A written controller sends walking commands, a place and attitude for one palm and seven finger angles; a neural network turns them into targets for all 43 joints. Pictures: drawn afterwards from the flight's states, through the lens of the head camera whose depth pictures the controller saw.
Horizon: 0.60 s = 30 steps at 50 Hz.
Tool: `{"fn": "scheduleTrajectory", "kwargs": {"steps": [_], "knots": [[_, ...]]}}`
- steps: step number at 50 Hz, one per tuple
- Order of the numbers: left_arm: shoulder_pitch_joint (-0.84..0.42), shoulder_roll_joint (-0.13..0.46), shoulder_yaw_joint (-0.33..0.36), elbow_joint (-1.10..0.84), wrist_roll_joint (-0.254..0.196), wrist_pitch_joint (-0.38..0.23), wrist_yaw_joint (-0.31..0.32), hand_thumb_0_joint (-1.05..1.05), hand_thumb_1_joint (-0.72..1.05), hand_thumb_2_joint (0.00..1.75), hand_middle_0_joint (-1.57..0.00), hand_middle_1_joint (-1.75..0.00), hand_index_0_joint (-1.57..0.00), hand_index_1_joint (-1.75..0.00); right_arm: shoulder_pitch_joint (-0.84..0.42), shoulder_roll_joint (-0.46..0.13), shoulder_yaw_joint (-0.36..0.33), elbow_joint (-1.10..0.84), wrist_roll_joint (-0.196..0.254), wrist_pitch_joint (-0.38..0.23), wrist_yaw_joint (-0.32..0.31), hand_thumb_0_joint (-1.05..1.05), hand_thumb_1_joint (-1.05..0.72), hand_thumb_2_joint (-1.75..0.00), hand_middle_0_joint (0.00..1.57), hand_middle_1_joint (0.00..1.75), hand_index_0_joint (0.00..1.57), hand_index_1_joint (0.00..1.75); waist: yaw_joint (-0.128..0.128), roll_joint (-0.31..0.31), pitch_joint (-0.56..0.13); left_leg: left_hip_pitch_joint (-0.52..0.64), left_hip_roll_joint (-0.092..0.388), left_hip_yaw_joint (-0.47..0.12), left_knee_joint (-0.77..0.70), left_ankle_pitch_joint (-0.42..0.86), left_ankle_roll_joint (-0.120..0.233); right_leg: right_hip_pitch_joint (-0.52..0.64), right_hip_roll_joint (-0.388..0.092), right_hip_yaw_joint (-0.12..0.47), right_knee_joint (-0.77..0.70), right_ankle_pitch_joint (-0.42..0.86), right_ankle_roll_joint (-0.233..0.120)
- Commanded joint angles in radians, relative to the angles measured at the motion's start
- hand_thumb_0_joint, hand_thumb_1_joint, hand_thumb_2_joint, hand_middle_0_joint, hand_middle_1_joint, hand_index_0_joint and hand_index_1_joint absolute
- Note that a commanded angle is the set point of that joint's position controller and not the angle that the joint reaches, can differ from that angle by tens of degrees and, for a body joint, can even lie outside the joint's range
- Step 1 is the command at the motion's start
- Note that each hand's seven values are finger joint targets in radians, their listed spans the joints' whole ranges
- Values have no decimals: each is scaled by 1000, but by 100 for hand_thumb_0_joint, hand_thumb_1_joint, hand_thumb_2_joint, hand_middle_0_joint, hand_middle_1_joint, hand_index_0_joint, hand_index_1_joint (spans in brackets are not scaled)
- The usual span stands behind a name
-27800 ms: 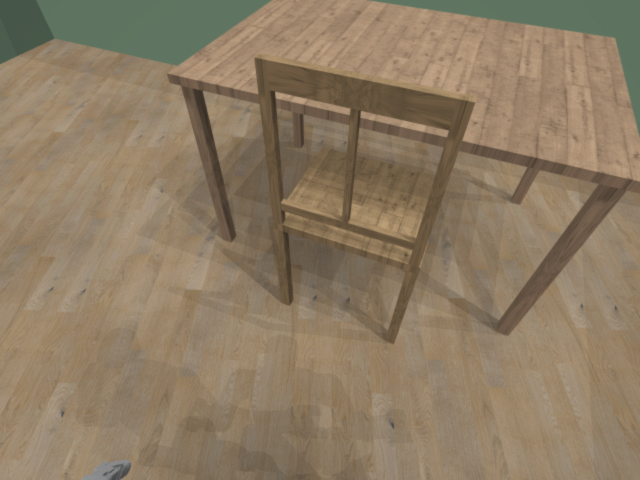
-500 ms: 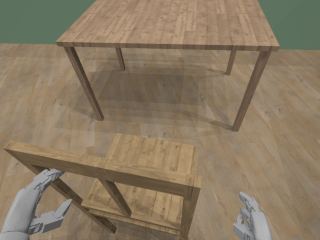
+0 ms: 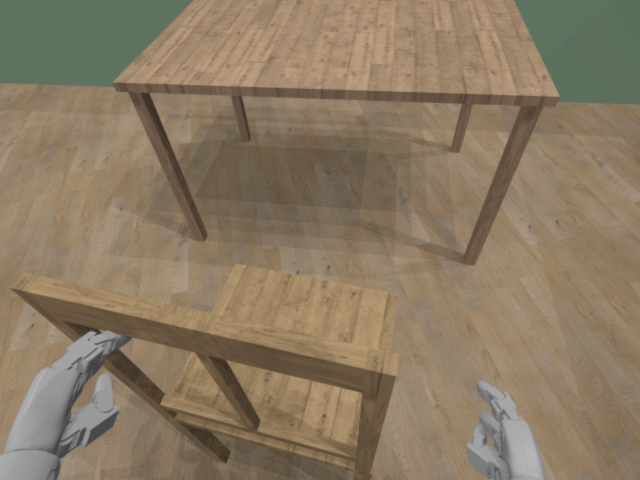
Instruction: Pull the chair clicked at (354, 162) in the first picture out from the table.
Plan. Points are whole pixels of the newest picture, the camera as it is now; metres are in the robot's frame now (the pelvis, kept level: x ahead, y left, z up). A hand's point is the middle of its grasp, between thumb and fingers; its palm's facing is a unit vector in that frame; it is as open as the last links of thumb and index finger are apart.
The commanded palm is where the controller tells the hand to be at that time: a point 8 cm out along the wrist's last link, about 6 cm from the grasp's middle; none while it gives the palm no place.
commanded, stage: step back with the hand held close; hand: left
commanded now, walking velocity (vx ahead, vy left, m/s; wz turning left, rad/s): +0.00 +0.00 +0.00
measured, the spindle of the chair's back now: (234, 393) +0.23 +0.18 -0.09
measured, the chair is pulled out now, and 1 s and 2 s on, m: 0.63 0.63 0.63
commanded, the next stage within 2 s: stop stepping back and stand still in 0.94 s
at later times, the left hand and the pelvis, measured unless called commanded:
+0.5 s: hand (7, 407) +0.11 +0.25 +0.19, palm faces +0.33 -0.71 -0.62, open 7.0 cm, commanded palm +0.06 +0.30 +0.18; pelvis -0.08 +0.00 -0.01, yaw +1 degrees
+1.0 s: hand out of the picture -0.01 +0.31 +0.21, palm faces +0.48 -0.64 -0.60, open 7.4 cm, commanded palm -0.06 +0.34 +0.18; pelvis -0.19 +0.04 -0.02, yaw +1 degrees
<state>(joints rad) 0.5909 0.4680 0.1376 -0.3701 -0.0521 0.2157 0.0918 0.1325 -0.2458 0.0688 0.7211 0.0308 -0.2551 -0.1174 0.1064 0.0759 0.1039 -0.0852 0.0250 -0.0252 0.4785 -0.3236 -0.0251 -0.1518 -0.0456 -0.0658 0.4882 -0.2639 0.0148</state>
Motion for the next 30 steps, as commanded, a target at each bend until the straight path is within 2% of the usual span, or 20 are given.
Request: {"fn": "scheduleTrajectory", "kwargs": {"steps": [1, 2, 3, 4, 5, 6, 8, 10, 11, 14, 15, 17, 19, 21, 22, 24, 25, 27, 29, 30], "knots": [[-286, 254, 368, -522, 12, -247, 109, 0, 90, 90, -20, -30, -20, -30, -100, -91, -34, -157, 6, -49, -6, 0, -90, -90, 20, 30, 20, 30, -7, 167, -287, 33, 9, -18, -49, 431, 24, 108, -26, 41, -41, 299, -59], [-298, 267, 378, -530, 9, -251, 110, 0, 90, 90, -20, -30, -20, -30, -100, -97, -41, -156, 5, -47, -7, 0, -90, -90, 20, 30, 20, 30, -8, 157, -279, 33, 10, -22, -49, 429, 23, 98, -22, 46, -40, 294, -60], [-315, 245, 345, -579, 12, -256, 107, 0, 90, 90, -20, -30, -20, -30, -103, -98, -35, -164, 3, -54, -5, 0, -90, -90, 20, 30, 20, 30, -10, 161, -296, 37, 10, -26, -53, 425, 22, 104, -24, 37, -35, 281, -56], [-473, 439, 487, -553, -34, -312, 81, 0, 90, 90, -20, -30, -20, -30, -48, -121, -69, -255, 48, 13, -21, 0, -90, -90, 20, 30, 20, 30, -38, 39, -136, 9, 40, -57, -60, 429, 32, -7, -58, 170, -72, 443, -63], [-495, 434, 484, -518, -26, -318, 66, 0, 90, 90, -20, -30, -20, -30, -60, -111, -60, -258, 45, 43, -23, 0, -90, -90, 20, 30, 20, 30, -40, 83, -188, 36, 32, -55, -80, 387, 26, 15, -76, 180, -69, 479, -69], [-404, 334, 415, -480, -30, -298, 65, 0, 90, 90, -20, -30, -20, -30, -70, -89, -60, -264, 44, 59, -28, 0, -90, -90, 20, 30, 20, 30, -44, 53, -169, 32, 41, -51, -81, 442, 22, 25, -86, 146, -55, 526, -63], [-370, 314, 392, -473, -30, -290, 66, 0, 90, 90, -20, -30, -20, -30, -70, -99, -63, -280, 42, 84, -28, 0, -90, -90, 20, 30, 20, 30, -44, 80, -227, 61, 48, -50, -79, 560, 19, 62, -86, 121, -7, 565, -50], [-295, 329, 408, -482, -25, -299, 69, 0, 90, 90, -20, -30, -20, -30, -87, -104, -69, -290, 42, 100, -25, 0, -90, -90, 20, 30, 20, 30, -35, 172, -308, 110, 53, -51, -82, 605, 27, 77, -77, 136, 18, 542, -46], [-245, 319, 402, -511, -24, -311, 74, 0, 90, 90, -20, -30, -20, -30, -75, -94, -67, -297, 39, 112, -23, 0, -90, -90, 20, 30, 20, 30, -32, 189, -338, 108, 69, -60, -74, 617, 33, 99, -83, 119, 27, 521, -41], [-173, 337, 428, -594, -21, -336, 86, 0, 90, 90, -20, -30, -20, -30, -75, -96, -81, -317, 34, 127, -19, 0, -90, -90, 20, 30, 20, 30, -26, 154, -377, 22, 89, -85, -68, 564, 47, 151, -86, 98, 55, 487, -32], [-128, 363, 460, -581, -21, -343, 88, 0, 90, 90, -20, -30, -20, -30, -88, -101, -86, -313, 37, 129, -18, 0, -90, -90, 20, 30, 20, 30, -25, 152, -397, 22, 85, -86, -69, 523, 52, 142, -82, 115, 54, 463, -32], [-88, 359, 462, -624, -25, -354, 95, 0, 90, 90, -20, -30, -20, -30, -68, -93, -90, -320, 37, 133, -21, 0, -90, -90, 20, 30, 20, 30, -29, 91, -392, -29, 93, -97, -37, 460, 53, 134, -106, 109, 42, 478, -33], [-71, 344, 463, -634, -28, -363, 98, 0, 90, 90, -20, -30, -20, -30, -53, -93, -96, -317, 34, 130, -25, 0, -90, -90, 20, 30, 20, 30, -35, 76, -375, -77, 84, -96, -20, 357, 47, 112, -124, 117, 32, 459, -45], [-41, 328, 496, -570, -30, -384, 106, 0, 90, 90, -20, -30, -20, -30, -34, -83, -99, -292, 26, 128, -32, 0, -90, -90, 20, 30, 20, 30, -46, 50, -349, -102, 78, -91, -24, 243, 44, 55, -132, 122, 3, 365, -46], [-48, 313, 515, -521, -26, -398, 112, 0, 90, 90, -20, -30, -20, -30, -26, -86, -105, -275, 19, 127, -33, 0, -90, -90, 20, 30, 20, 30, -55, 17, -298, -133, 74, -92, -27, 180, 40, 2, -132, 129, -18, 293, -50], [4, 230, 522, -310, -17, -389, 116, 0, 90, 90, -20, -30, -20, -30, -17, -79, -116, -241, 8, 137, -26, 0, -90, -90, 20, 30, 20, 30, -75, -82, -234, -168, 53, -68, 0, 11, 33, -100, -143, 150, -90, 104, -57], [56, 172, 505, -165, -16, -371, 114, 0, 90, 90, -20, -30, -20, -30, -27, -84, -129, -226, 14, 142, -20, 0, -90, -90, 20, 30, 20, 30, -85, -97, -204, -147, 32, -37, 28, -68, 29, -173, -149, 178, -146, -7, -70], [-18, 133, 460, -73, -15, -357, 109, 0, 90, 90, -20, -30, -20, -30, -9, -92, -135, -214, 21, 165, -8, 0, -90, -90, 20, 30, 20, 30, -101, -183, -139, -140, -3, -3, 188, -144, 24, -342, -197, 201, -252, -279, -91], [-72, 94, 398, 4, -7, -340, 100, 0, 90, 90, -20, -30, -20, -30, -17, -91, -133, -204, 21, 171, 3, 0, -90, -90, 20, 30, 20, 30, -112, -267, -111, -128, -4, 3, 299, -132, 33, -457, -237, 180, -272, -366, -107], [-68, 70, 368, 55, -5, -330, 97, 0, 90, 90, -20, -30, -20, -30, -34, -93, -128, -200, 21, 174, 6, 0, -90, -90, 20, 30, 20, 30, -113, -265, -93, -133, -2, -1, 267, -125, 41, -474, -221, 180, -264, -367, -108]]}}
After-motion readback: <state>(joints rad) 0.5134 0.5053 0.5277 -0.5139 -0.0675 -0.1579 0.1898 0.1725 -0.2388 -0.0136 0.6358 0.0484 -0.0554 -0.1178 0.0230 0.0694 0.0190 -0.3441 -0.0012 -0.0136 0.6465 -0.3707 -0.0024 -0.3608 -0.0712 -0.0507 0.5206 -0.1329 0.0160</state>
